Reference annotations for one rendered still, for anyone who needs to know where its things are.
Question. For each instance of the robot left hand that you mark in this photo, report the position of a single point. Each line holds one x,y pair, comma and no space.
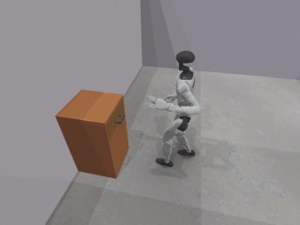
160,103

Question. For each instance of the handle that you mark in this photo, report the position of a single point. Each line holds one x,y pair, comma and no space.
121,119

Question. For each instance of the left robot foot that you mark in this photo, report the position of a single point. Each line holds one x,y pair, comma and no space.
161,161

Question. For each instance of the drawer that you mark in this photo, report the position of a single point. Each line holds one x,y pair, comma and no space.
111,126

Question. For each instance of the robot right hand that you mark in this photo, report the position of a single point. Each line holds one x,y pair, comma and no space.
170,98

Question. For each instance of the left robot upper arm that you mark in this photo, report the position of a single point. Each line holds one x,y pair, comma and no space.
184,90

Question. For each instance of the robot left forearm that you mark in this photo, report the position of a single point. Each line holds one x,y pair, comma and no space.
183,109

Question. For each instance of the robot right shin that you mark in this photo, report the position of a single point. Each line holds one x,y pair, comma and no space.
184,141

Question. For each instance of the cabinet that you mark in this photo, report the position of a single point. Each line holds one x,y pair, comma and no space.
83,122

